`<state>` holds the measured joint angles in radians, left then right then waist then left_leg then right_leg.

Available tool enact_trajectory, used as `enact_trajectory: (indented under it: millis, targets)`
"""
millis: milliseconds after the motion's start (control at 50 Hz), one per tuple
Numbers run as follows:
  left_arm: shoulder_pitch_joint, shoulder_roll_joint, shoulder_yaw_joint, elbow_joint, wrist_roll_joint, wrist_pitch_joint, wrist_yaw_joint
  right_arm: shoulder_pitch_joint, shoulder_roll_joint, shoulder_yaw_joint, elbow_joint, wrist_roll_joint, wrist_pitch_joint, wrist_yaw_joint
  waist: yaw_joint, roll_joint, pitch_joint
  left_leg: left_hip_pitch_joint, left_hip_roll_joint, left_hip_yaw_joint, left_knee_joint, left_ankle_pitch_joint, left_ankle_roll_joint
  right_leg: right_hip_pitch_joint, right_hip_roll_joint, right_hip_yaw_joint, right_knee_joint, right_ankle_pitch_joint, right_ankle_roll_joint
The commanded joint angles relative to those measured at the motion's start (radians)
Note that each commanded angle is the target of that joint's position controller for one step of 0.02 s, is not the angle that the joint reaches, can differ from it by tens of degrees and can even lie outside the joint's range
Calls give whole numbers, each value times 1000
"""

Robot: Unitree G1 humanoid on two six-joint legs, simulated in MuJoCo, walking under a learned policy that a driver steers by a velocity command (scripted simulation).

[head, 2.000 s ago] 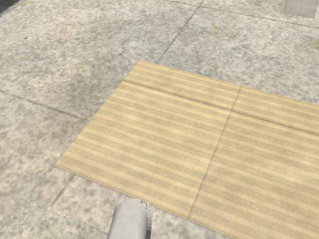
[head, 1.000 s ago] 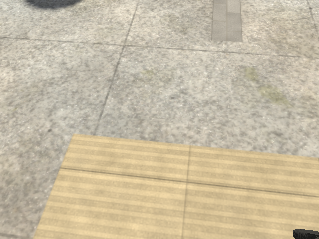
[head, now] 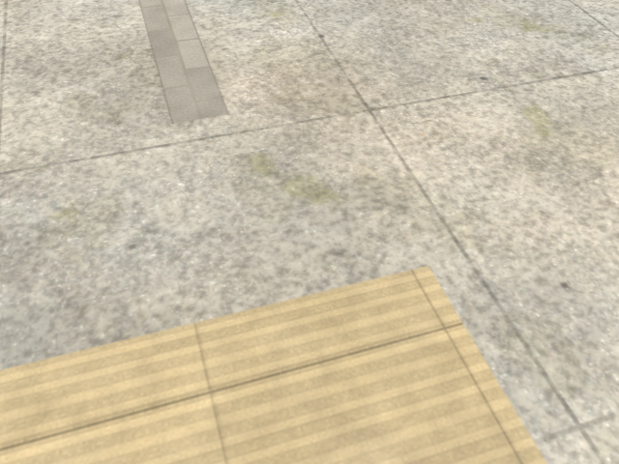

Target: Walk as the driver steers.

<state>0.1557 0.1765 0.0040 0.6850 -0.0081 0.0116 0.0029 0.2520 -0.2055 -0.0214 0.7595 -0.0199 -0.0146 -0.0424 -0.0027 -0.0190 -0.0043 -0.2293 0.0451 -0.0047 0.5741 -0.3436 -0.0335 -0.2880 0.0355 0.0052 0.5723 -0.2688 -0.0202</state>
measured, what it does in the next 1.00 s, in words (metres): walks ahead: left foot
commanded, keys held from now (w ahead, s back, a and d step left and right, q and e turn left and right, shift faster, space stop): no key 0.10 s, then w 0.90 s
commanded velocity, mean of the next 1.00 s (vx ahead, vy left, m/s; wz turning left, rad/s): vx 0.33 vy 0.00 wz -0.02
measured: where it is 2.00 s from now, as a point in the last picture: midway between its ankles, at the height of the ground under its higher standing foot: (302, 304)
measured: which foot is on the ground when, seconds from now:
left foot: down 0.00-0.32, up 0.34-0.68, down 0.70-1.00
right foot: down 0.00-0.72, up 0.74-1.00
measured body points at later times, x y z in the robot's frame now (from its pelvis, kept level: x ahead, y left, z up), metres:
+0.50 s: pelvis +0.08 -0.02 +0.02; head +0.08 -0.02 +0.47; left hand +0.08 +0.21 -0.12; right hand +0.25 -0.25 -0.08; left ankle +0.08 +0.12 -0.64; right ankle -0.01 -0.11 -0.73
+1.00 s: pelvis +0.33 +0.02 +0.02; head +0.35 +0.01 +0.47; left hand +0.51 +0.27 -0.08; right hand +0.34 -0.25 -0.12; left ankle +0.29 +0.11 -0.73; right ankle +0.48 -0.15 -0.66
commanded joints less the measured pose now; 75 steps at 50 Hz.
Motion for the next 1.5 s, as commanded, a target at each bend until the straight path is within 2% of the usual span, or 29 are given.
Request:
enact_trajectory:
  millis: [20, 120, 140, 160, 220, 260, 300, 320, 340, 380, 440, 540, 620, 640, 680, 700, 720, 740, 780, 840, 940, 1080, 1140, 1180, 1200, 1220, 1240, 1300, 1500]
  targets:
    - [-50, 117, 40, -53, 12, -13, 11, -23, -118, -26, -60, 1, -27, 12, 2, 159, 13, -43, 83, -107, -199, 120, 99, 33, -35, 40, -68, 29, -2]
    - [3, 85, 46, 30, 1, 15, 18, 31, -92, -12, -33, 4, -46, 8, -10, 71, -7, -42, 43, -61, -205, -15, 84, 81, -32, 40, -76, -3, -7]
    - [-12, 156, 79, -6, 11, -30, -36, -32, -131, -33, -86, 48, -73, 84, 26, 33, 94, -146, 71, -106, -291, -433, 123, -14, 3, -8, -131, -285, -6]
    - [-32, 168, 92, -1, 30, -53, -42, -10, -214, -69, -75, 40, -79, 103, -5, 107, 126, -151, 114, -151, -340, -538, 179, -48, 21, -30, -77, -353, -8]
    - [25, 135, 103, 27, 57, -106, 2, -75, -171, -72, -111, 9, -104, 47, 23, 176, 89, -126, 291, -301, -441, -456, 256, 34, -22, -30, 92, -141, -38]
    - [75, 111, 99, 43, 44, -132, 2, -191, -145, -60, -138, 19, -99, 18, 85, 138, 63, -134, 210, -201, -379, -342, 235, 151, -14, -46, -64, -26, -76]
    - [189, 72, 91, 94, 69, -148, -9, -65, -122, -68, -104, -17, -69, 3, 74, 46, 20, -66, 129, -110, -181, -277, 230, 269, -33, -25, -186, -24, -91]
    - [297, 95, 96, 119, 81, -157, 0, -21, -55, -55, -95, -48, -61, 8, 84, -67, 0, -120, 38, -29, 82, -185, 177, 343, -138, 143, -253, -62, -162]
    - [315, 230, 118, 74, 45, -171, 8, -75, 30, -27, -170, -77, -80, 42, 104, -237, 34, -485, -105, -66, 303, -254, 90, 442, -397, 727, -461, -206, -426]
    - [260, 136, 82, 93, 89, -177, 9, -131, -97, -54, -113, -37, -99, 47, 94, -36, 110, -674, -35, -181, 587, -103, 121, 426, -416, 542, -444, -235, -334]
    - [207, 42, 28, 88, 79, -147, -8, -118, -52, -49, -94, -68, -88, 71, 21, -35, 51, -564, 7, -74, 660, 70, 134, 286, -277, 262, -444, -23, -215]
    - [281, 105, 22, 136, 65, -134, -22, -246, 1, -20, -111, -30, -69, 102, 68, -29, 63, -413, 15, 40, 216, 165, 54, 203, -214, 87, -472, 225, -212]
    - [319, 152, 28, 199, 61, -137, -55, -292, -50, -27, -126, -31, -64, 109, 61, -63, 76, -405, 0, 40, 49, 171, 135, 319, -316, 136, -422, 423, -238]
    - [300, 246, 70, 188, -51, -95, -18, -280, -130, -47, -141, 86, -88, 86, 18, -77, 106, -358, -48, 91, -12, 181, 122, 354, -284, 105, -330, 680, -179]
    - [298, 222, 65, 194, -35, -65, 13, -77, -163, -69, -66, 66, -102, 64, -78, -85, -53, -16, -88, 93, -57, 290, 146, 286, -232, 36, -89, 960, -117]
    - [242, 195, 58, 166, -10, -67, 19, 122, -219, -94, -19, 62, -92, 52, -172, -65, -162, 267, 13, -33, -33, 302, 196, 104, -196, 12, 129, 815, -77]
    - [271, 73, 30, 130, 12, -79, 18, 272, -308, -113, 12, 45, -75, 40, -167, 175, -281, 561, 256, -418, -114, 169, 304, -208, -15, -45, 524, 180, -4]
    - [304, 24, 21, 139, -9, -104, 10, 255, -253, -92, 15, 33, -71, 35, -142, 264, -324, 595, 365, -773, -293, -6, 399, -400, 42, 88, 780, -250, 8]
    - [123, 152, 58, 74, -52, -132, -2, 60, -152, -60, -10, 30, -71, 28, -89, 133, -57, 302, 293, -501, -356, -92, 321, -517, -93, 86, 842, -79, -22]
    - [156, 127, 69, 72, -21, -105, 10, -28, -87, -35, 8, 18, -91, 47, 11, 92, 14, 56, 182, -245, -437, 109, 270, -375, -170, 68, 699, 23, -14]
    - [44, 112, 55, 22, 8, -76, 4, 3, -174, -52, 39, 24, -98, 49, 15, 39, 67, -52, 139, -95, -488, 264, 290, -377, -192, 34, 392, 190, 31]
    - [-177, 134, 44, -53, -12, -97, -31, 114, -240, -71, 82, 48, -68, 36, -68, 50, 73, 147, 200, -78, -398, 308, 242, -342, -133, 10, 11, 305, 11]
    - [-129, 174, 61, -55, -6, -110, -38, 115, -259, -78, 93, 47, -47, 33, -24, 77, 28, 218, 213, -88, -271, 485, 208, -223, -85, -18, -58, 196, -31]
    - [173, 271, 110, 19, 2, -111, -21, 99, -203, -55, 80, 35, -46, 35, 118, 60, -165, 71, 108, -18, 100, 573, 143, 224, -106, 9, -53, 197, -94]
    - [304, 386, 135, 30, 27, -106, -9, 193, -88, -20, 49, 21, -62, 41, 110, -158, -336, -305, -28, 36, 513, 176, 72, 635, -392, 408, -63, 113, -218]
    - [342, 328, 121, 39, 21, -102, -12, 210, -100, -18, 65, 43, -81, 46, 124, -257, -437, -479, -95, -102, 715, -218, 60, 699, -479, 745, -245, -57, -291]
    - [279, 262, 100, 34, 16, -101, -10, 131, -195, -48, 56, 72, -88, 47, 127, -150, -282, -578, -37, -143, 803, -161, 67, 589, -447, 616, -265, -132, -240]
    - [78, 157, 69, 23, 17, -115, -15, 24, -186, -61, 26, 51, -65, 36, 28, -76, -58, -495, 84, -106, 685, 68, 65, 206, -330, 262, -358, 35, -165]
    - [90, 207, 92, 105, 23, -128, 12, -119, -102, -53, -36, 40, -30, 58, 25, -29, 56, -490, 71, -61, 269, 416, 51, 180, -270, -130, -450, 341, -132]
